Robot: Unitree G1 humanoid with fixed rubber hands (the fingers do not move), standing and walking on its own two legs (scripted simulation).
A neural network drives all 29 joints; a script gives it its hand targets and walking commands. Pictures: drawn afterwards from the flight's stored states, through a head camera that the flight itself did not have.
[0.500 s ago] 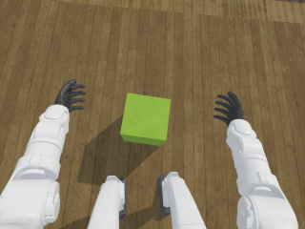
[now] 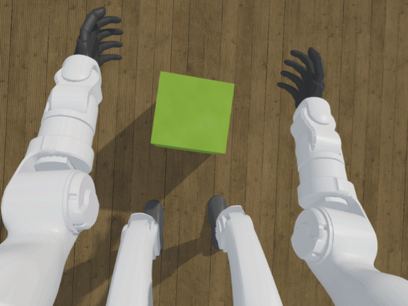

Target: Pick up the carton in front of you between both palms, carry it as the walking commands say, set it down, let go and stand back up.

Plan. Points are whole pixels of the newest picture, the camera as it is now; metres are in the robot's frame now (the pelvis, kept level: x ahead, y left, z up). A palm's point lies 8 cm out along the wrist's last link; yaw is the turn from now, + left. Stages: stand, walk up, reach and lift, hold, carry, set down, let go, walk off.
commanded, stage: reach and lift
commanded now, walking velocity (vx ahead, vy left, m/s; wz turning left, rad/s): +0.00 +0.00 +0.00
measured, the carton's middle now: (190, 119) +0.49 -0.04 -0.50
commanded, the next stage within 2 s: none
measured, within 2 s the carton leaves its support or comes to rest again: leaves its support in 1.54 s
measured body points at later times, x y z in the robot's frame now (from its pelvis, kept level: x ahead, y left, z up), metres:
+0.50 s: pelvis -0.05 -0.01 -0.21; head +0.31 +0.00 +0.06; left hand +0.53 +0.15 -0.37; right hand +0.47 -0.23 -0.36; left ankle +0.07 +0.11 -0.59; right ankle +0.07 -0.13 -0.59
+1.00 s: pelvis -0.05 -0.01 -0.26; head +0.33 +0.00 -0.01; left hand +0.54 +0.14 -0.44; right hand +0.48 -0.21 -0.44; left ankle +0.07 +0.11 -0.59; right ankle +0.07 -0.13 -0.59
